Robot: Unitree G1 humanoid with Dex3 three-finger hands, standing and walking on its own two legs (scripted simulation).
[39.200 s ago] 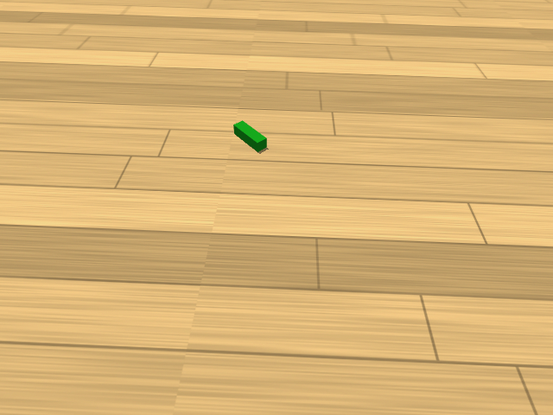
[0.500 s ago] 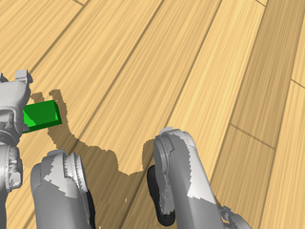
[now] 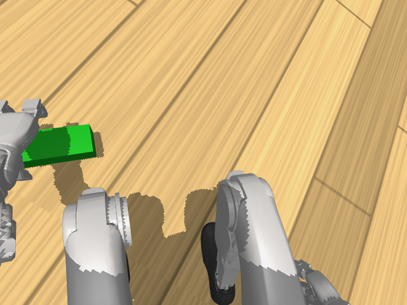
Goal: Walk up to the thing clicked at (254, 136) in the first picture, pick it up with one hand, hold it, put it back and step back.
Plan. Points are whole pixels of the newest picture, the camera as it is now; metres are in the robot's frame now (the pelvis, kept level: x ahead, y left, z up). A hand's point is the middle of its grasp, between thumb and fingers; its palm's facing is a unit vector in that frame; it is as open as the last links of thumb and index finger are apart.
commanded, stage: rest palm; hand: left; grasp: from above
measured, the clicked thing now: (40, 148) +0.44 +0.30 -0.29
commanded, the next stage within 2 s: close in 0.66 s
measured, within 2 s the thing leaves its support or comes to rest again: neither
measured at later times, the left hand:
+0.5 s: hand (34, 150) +0.42 +0.31 -0.26, palm faces -0.49 -0.14 -0.86, open 14.2 cm
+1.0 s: hand (41, 150) +0.43 +0.30 -0.27, palm faces -0.45 -0.14 -0.88, open 13.3 cm
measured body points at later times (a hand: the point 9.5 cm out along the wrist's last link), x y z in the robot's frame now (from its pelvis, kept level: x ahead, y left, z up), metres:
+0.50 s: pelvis +0.01 +0.00 -0.03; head +0.27 +0.09 +0.32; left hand +0.45 +0.31 -0.21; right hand +0.03 -0.26 -0.11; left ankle +0.07 +0.13 -0.28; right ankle +0.10 -0.13 -0.28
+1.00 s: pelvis +0.00 +0.00 -0.03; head +0.27 +0.11 +0.32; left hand +0.45 +0.30 -0.22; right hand +0.07 -0.27 -0.10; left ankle +0.07 +0.13 -0.28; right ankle +0.10 -0.13 -0.28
